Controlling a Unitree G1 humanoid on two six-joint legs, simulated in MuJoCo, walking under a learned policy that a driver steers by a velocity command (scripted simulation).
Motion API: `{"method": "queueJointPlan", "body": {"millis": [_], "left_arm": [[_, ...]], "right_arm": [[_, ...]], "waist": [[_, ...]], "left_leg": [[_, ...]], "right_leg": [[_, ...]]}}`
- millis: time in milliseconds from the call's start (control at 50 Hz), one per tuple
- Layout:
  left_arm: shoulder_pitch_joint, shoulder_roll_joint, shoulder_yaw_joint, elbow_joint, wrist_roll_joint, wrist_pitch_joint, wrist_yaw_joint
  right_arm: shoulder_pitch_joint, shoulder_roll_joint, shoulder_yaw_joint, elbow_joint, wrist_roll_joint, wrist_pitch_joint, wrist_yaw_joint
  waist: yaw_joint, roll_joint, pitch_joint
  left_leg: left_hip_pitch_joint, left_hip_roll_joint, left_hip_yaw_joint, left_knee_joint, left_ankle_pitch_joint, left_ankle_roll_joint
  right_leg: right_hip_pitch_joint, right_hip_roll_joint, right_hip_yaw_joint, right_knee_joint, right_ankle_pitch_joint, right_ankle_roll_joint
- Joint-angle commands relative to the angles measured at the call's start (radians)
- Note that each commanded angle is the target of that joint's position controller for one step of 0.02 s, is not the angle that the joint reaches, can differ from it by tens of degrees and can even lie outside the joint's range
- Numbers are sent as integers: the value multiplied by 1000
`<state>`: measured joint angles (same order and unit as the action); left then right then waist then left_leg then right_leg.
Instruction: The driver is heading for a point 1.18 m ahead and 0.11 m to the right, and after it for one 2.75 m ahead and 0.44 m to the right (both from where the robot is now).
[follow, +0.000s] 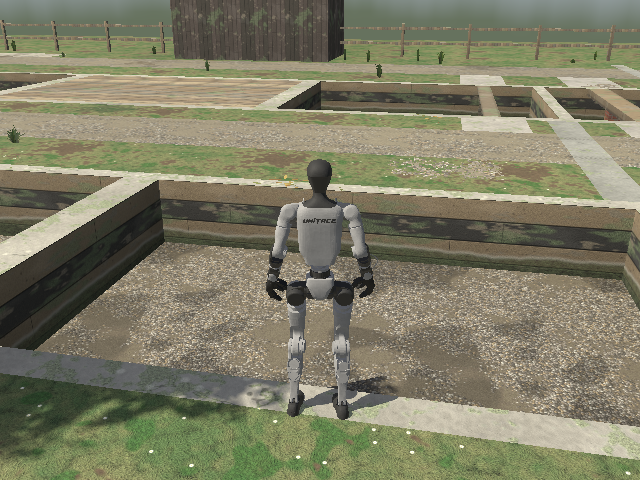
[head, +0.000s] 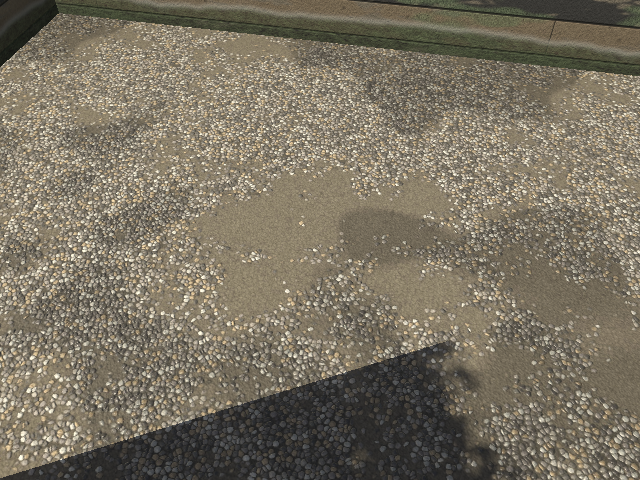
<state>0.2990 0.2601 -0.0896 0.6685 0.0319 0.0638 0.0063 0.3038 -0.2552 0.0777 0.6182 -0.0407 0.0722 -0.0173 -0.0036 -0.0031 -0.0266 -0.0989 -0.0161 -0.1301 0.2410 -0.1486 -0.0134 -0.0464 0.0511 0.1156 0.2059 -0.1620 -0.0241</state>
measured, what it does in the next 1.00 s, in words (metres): stands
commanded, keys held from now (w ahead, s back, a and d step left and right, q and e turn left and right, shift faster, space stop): no key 0.24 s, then w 0.04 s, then no key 0.72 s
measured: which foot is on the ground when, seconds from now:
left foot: down 0.00-1.00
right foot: down 0.00-1.00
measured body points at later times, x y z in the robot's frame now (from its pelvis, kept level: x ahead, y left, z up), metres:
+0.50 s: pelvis +0.00 +0.00 +0.00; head -0.01 +0.00 +0.45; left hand +0.08 +0.24 -0.13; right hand +0.06 -0.24 -0.12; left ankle -0.01 +0.13 -0.75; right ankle -0.04 -0.11 -0.75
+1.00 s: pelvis -0.01 +0.00 +0.00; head -0.01 +0.00 +0.45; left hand +0.05 +0.24 -0.13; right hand +0.04 -0.24 -0.13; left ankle -0.01 +0.13 -0.75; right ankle -0.04 -0.11 -0.75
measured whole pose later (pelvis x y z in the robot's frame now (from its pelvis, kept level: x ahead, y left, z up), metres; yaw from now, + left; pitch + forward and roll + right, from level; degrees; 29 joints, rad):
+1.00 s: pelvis -0.01 +0.00 +0.00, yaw +0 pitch +0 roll +0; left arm 0.35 0.23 -0.07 0.76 0.02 0.09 0.04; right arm 0.39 -0.23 0.05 0.71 -0.03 0.05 -0.02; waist 0.00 0.01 -0.01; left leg -0.10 -0.01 -0.13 0.22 -0.12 -0.02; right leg -0.04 0.05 0.12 0.18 -0.13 -0.02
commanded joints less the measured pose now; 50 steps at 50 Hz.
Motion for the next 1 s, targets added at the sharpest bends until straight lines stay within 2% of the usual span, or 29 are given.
{"method": "queueJointPlan", "body": {"millis": [20, 240, 260, 300, 420, 760, 780, 840, 1000], "left_arm": [[-7, 105, 36, -53, -3, -11, 9], [12, 91, 42, -21, -6, -4, 18], [21, 82, 38, -16, -3, -4, 18], [11, 76, 36, -17, -4, -5, 18], [33, 86, 40, 0, -8, -10, 20], [61, 77, 46, 27, -13, -4, 24], [65, 71, 44, 29, -8, 5, 24], [71, 73, 45, 31, -6, 17, 30], [85, 69, 46, 43, -9, 19, 33]], "right_arm": [[26, -102, -37, -51, 4, -9, -7], [65, -90, -47, -27, 7, -10, -10], [75, -83, -43, -23, 4, -10, -10], [69, -79, -42, -25, 4, -9, -11], [102, -85, -46, -8, 8, -14, -12], [132, -74, -52, 19, 10, -12, -17], [132, -71, -50, 23, 5, -16, -12], [129, -70, -52, 28, 10, -27, -4], [142, -66, -54, 44, 13, -31, -5]], "waist": [[-7, 14, 20], [-1, 4, 23], [-1, 5, 8], [-1, 6, 38], [-3, 6, 41], [-3, 7, 45], [0, 15, 41], [5, 12, 54], [5, 4, 62]], "left_leg": [[-45, 59, -39, -28, 156, 48], [-58, 52, -34, -33, 155, 46], [-51, 50, -32, -42, 114, 46], [-63, 48, -33, -56, 73, 45], [-56, 48, -32, -48, 141, 42], [-56, 43, -24, -46, 141, 38], [-58, 43, -24, -49, 129, 39], [-68, 41, -22, -53, 120, 39], [-66, 41, -19, -56, 111, 39]], "right_leg": [[16, -82, 70, -8, 195, -33], [28, -77, 61, -8, 204, -36], [35, -74, 59, -18, 154, -37], [17, -70, 59, -33, 93, -36], [32, -73, 58, -24, 198, -36], [26, -69, 52, -27, 203, -36], [33, -72, 53, -29, 190, -41], [30, -72, 55, -32, 177, -43], [20, -69, 54, -37, 164, -41]]}}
